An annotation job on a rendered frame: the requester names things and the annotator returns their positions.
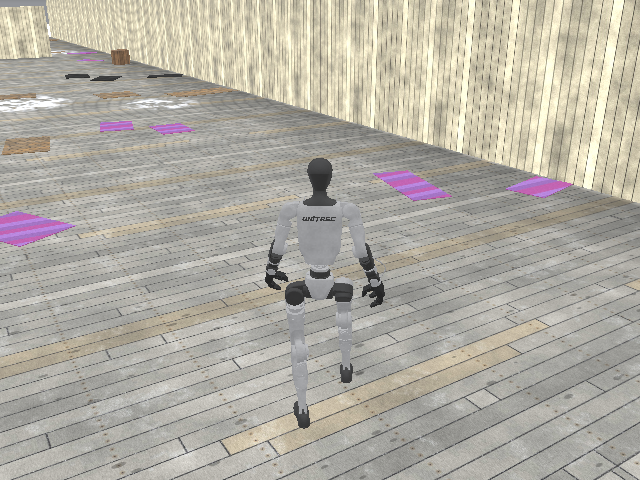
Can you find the left robot shin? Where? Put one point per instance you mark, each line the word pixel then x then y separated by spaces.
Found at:
pixel 300 378

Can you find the robot right upper arm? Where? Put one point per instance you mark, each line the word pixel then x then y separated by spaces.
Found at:
pixel 352 212

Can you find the robot left upper arm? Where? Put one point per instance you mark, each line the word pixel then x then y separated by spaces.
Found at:
pixel 288 211

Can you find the left robot forearm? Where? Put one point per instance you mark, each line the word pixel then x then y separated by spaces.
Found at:
pixel 273 261

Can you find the humanoid robot head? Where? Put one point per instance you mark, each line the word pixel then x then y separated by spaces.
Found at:
pixel 320 174

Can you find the robot right hand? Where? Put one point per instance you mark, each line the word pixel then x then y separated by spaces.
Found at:
pixel 377 291

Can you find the robot left hand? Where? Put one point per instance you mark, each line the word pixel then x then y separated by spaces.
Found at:
pixel 278 275

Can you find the right robot forearm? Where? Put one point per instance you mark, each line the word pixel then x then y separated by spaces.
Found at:
pixel 369 268

